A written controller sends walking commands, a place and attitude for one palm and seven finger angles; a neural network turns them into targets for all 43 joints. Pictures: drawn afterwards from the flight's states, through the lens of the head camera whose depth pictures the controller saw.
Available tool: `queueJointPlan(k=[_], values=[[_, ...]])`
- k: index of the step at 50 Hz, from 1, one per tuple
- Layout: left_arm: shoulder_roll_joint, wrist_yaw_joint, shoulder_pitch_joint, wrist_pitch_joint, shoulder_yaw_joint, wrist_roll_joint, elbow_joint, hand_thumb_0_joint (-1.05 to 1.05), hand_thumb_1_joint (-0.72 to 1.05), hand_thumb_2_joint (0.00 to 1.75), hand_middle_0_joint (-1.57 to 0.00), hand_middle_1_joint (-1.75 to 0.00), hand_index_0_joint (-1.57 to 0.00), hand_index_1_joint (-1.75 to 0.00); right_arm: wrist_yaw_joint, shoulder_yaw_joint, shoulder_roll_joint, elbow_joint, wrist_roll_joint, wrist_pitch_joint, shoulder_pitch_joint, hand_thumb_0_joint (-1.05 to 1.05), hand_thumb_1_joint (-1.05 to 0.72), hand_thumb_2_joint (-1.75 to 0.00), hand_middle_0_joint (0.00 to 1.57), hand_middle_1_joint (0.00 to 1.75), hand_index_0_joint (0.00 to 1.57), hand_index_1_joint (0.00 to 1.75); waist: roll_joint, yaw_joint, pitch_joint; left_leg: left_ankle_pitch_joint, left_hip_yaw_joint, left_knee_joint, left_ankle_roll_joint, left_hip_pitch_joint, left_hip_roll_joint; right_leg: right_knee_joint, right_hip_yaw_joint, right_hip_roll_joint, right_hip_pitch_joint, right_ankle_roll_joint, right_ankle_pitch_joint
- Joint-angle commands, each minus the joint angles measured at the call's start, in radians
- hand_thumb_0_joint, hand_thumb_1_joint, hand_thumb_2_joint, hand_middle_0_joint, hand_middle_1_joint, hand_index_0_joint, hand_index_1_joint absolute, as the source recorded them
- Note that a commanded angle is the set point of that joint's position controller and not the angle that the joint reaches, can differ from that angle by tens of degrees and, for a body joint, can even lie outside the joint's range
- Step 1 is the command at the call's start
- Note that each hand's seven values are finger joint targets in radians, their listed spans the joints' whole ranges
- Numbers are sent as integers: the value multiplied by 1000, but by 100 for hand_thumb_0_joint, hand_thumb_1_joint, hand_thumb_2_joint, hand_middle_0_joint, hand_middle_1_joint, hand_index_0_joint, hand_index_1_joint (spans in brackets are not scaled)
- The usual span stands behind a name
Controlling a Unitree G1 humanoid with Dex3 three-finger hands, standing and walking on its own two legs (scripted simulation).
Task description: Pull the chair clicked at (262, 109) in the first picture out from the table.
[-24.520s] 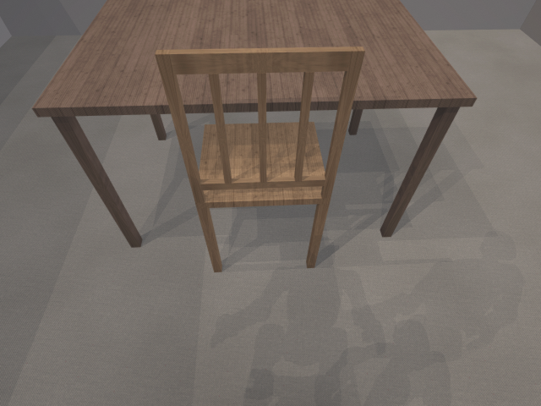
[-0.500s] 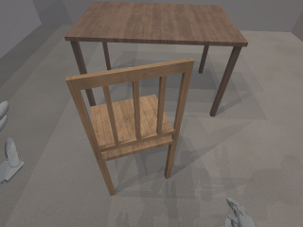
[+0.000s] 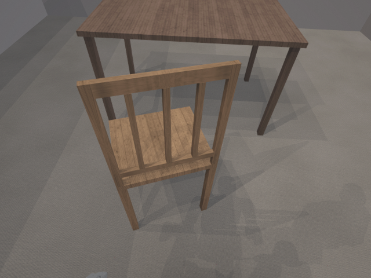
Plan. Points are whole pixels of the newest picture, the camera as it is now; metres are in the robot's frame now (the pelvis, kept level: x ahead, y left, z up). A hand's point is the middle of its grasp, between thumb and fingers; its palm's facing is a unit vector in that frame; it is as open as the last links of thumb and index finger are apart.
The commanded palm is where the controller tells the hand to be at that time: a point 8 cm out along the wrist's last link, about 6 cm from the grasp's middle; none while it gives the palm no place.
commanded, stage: let the arm hang, fingers relaxed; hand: left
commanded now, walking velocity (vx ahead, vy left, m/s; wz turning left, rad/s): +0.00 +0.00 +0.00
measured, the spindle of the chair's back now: (167, 129) +0.56 +0.08 -0.05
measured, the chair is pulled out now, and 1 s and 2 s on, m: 0.56 0.56 0.56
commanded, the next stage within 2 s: look to check the result in 0.84 s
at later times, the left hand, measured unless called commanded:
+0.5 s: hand out of the picture -0.01 +0.16 -0.16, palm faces +0.02 -0.98 -0.20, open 7.3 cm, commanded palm none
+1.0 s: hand out of the picture +0.02 +0.15 -0.16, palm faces +0.01 -0.98 -0.19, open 7.3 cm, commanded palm none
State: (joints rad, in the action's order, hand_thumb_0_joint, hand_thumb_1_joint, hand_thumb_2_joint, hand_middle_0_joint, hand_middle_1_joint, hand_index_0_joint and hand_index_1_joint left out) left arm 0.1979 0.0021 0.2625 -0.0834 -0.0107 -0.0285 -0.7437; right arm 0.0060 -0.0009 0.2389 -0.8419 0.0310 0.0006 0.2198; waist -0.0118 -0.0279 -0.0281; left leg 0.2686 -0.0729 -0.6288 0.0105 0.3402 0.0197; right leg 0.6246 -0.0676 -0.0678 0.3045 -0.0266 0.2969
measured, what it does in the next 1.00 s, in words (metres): stands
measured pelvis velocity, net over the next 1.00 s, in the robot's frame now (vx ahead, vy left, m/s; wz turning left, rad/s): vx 0.01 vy -0.03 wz -0.01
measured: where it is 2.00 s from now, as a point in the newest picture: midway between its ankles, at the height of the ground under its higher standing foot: outside the picture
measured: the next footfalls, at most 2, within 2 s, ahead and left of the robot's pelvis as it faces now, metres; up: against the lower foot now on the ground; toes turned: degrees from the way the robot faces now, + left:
none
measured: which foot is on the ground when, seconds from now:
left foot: down 0.00-1.00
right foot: down 0.00-1.00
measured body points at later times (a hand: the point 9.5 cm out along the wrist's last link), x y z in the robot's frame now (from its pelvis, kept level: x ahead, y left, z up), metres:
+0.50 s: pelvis +0.01 -0.02 +0.01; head +0.03 -0.02 +0.46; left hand -0.01 +0.21 -0.14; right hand +0.00 -0.23 -0.15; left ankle +0.04 +0.13 -0.72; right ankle +0.02 -0.14 -0.73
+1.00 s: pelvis +0.01 -0.03 +0.01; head +0.03 -0.03 +0.46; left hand +0.03 +0.20 -0.14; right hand +0.00 -0.24 -0.15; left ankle +0.04 +0.13 -0.72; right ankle +0.02 -0.14 -0.73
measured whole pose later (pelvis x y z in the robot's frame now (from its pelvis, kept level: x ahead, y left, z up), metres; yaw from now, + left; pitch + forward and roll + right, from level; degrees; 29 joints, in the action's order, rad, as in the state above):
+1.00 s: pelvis +0.01 -0.03 +0.01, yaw -1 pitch -1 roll +0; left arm 0.15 -0.03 0.30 -0.02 0.00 -0.01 -1.03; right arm -0.03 0.00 0.13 -1.03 0.02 0.00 0.34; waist 0.01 0.00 -0.05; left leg 0.22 -0.08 -0.48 0.04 0.25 -0.03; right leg 0.49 -0.08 -0.02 0.22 0.01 0.25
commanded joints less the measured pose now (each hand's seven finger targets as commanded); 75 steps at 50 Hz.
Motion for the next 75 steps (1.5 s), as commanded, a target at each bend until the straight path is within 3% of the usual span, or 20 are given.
queueJointPlan(k=[1,3,4,10,17,19,23,25,29,33,38,45,48,49,58,60,63,64,73,75], values=[[165,-17,48,62,43,10,-38,0,90,90,-20,-30,-20,-30,-17,26,114,17,-7,-22,32,0,-90,-90,20,30,20,30,130,36,21,-13,-105,215,-59,28,-76,-164,85,-16,-99,66,-1],[131,-20,80,65,52,12,-93,0,90,90,-20,-30,-20,-30,-24,27,88,-13,-5,-21,72,0,-90,-90,20,30,20,30,223,36,42,21,-105,235,-60,10,-80,-175,74,-12,-115,68,-5],[132,-20,94,64,46,13,-118,0,90,90,-20,-30,-20,-30,-28,28,86,-24,-8,-16,81,0,-90,-90,20,30,20,30,216,37,20,41,-112,252,-64,6,-87,-193,65,-1,-109,68,-5],[107,-23,126,74,24,18,-220,0,90,90,-20,-30,-20,-30,-32,30,51,-96,-14,-7,178,0,-90,-90,20,30,20,30,21,24,-23,48,-73,214,-56,-14,-72,-261,82,-29,-66,82,46],[79,-30,156,76,17,21,-270,0,90,90,-20,-30,-20,-30,-36,23,17,-152,-16,-13,221,0,-90,-90,20,30,20,30,-12,24,-41,-11,-61,216,-57,-36,-77,-255,76,-29,-45,82,34],[77,-32,166,77,17,21,-277,0,90,90,-20,-30,-20,-30,-36,21,13,-165,-18,-15,216,0,-90,-90,20,30,20,30,8,31,-51,-31,-56,222,-59,-31,-77,-257,78,-26,-54,84,15],[65,-37,154,82,20,21,-276,0,90,90,-20,-30,-20,-30,-37,19,-7,-173,-16,-17,217,0,-90,-90,20,30,20,30,-43,29,-40,-84,-33,194,-51,-44,-69,-255,84,-40,-62,88,-14],[57,-37,146,81,22,20,-272,0,90,90,-20,-30,-20,-30,-38,17,-14,-179,-15,-19,211,0,-90,-90,20,30,20,30,2,30,-57,-109,-39,209,-54,-45,-76,-248,78,-34,-57,85,-40],[52,-39,132,81,24,20,-265,0,90,90,-20,-30,-20,-30,-40,16,-23,-181,-16,-19,197,0,-90,-90,20,30,20,30,-16,35,-64,-124,-36,213,-52,-43,-78,-251,75,-29,-76,85,-69],[52,-37,112,80,29,21,-261,0,90,90,-20,-30,-20,-30,-42,14,-24,-181,-14,-20,197,0,-90,-90,20,30,20,30,54,33,-62,-130,-36,224,-50,-36,-82,-246,80,-28,-96,81,-86],[57,-35,95,79,31,21,-251,0,90,90,-20,-30,-20,-30,-42,17,-14,-170,-13,-17,200,0,-90,-90,20,30,20,30,19,30,-53,-91,-40,231,-49,-42,-83,-258,78,-27,-97,82,-55],[61,-34,89,76,31,20,-244,0,90,90,-20,-30,-20,-30,-41,19,-9,-164,-13,-13,200,0,-90,-90,20,30,20,30,13,27,-73,-53,-38,237,-49,-42,-83,-273,79,-25,-75,84,-16],[57,-34,93,78,32,21,-244,0,90,90,-20,-30,-20,-30,-41,19,-11,-168,-13,-16,210,0,-90,-90,20,30,20,30,15,25,-40,-56,-38,236,-48,-56,-84,-267,83,-25,-85,85,-20],[59,-34,94,77,31,21,-245,0,90,90,-20,-30,-20,-30,-42,20,-11,-167,-14,-14,203,0,-90,-90,20,30,20,30,22,26,-65,-41,-41,245,-50,-48,-85,-272,79,-20,-74,86,-12],[45,-36,113,84,28,22,-259,0,90,90,-20,-30,-20,-30,-46,15,-18,-178,-18,-22,210,0,-90,-90,20,30,20,30,12,27,-26,-133,-31,222,-50,-79,-89,-256,79,-27,-99,83,-94],[44,-36,110,81,27,21,-260,0,90,90,-20,-30,-20,-30,-46,17,-20,-179,-18,-18,203,0,-90,-90,20,30,20,30,8,27,-65,-111,-31,226,-49,-67,-87,-268,82,-24,-80,85,-71],[44,-36,110,83,28,22,-260,0,90,90,-20,-30,-20,-30,-45,16,-23,-182,-17,-19,212,0,-90,-90,20,30,20,30,5,24,-44,-98,-27,224,-47,-73,-86,-268,81,-28,-84,86,-55],[47,-36,107,80,27,21,-260,0,90,90,-20,-30,-20,-30,-46,17,-24,-184,-17,-15,205,0,-90,-90,20,30,20,30,17,26,-79,-82,-32,231,-48,-59,-85,-275,80,-22,-68,88,-40],[43,-35,112,84,28,22,-259,0,90,90,-20,-30,-20,-30,-46,15,-22,-185,-18,-21,207,0,-90,-90,20,30,20,30,20,26,-28,-115,-33,227,-49,-81,-88,-259,79,-26,-95,85,-76],[43,-36,111,81,27,22,-260,0,90,90,-20,-30,-20,-30,-47,16,-21,-184,-18,-19,199,0,-90,-90,20,30,20,30,29,28,-59,-99,-36,235,-51,-68,-91,-265,79,-22,-83,85,-68]])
